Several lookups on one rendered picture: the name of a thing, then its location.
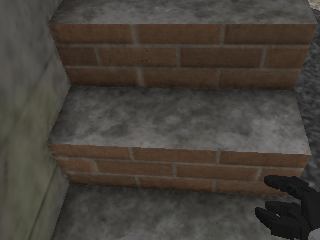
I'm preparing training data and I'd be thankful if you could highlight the right robot forearm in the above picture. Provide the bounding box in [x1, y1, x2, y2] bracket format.
[308, 228, 320, 240]

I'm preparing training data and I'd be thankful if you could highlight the right robot hand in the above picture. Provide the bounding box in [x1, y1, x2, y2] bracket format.
[255, 175, 320, 240]

